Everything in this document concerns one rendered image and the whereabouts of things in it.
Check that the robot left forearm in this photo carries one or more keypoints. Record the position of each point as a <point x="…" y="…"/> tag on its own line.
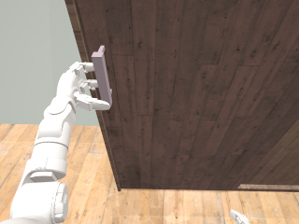
<point x="48" y="160"/>

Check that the left robot upper arm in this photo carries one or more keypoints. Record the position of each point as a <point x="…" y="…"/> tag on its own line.
<point x="40" y="203"/>

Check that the handle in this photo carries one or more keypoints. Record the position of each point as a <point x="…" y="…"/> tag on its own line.
<point x="100" y="70"/>

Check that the left robot hand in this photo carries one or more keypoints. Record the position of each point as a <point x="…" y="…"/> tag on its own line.
<point x="69" y="86"/>

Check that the right robot hand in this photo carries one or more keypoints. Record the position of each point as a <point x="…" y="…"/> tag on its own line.
<point x="239" y="219"/>

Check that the wardrobe door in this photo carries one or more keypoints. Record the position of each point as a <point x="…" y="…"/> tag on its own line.
<point x="281" y="165"/>
<point x="202" y="90"/>

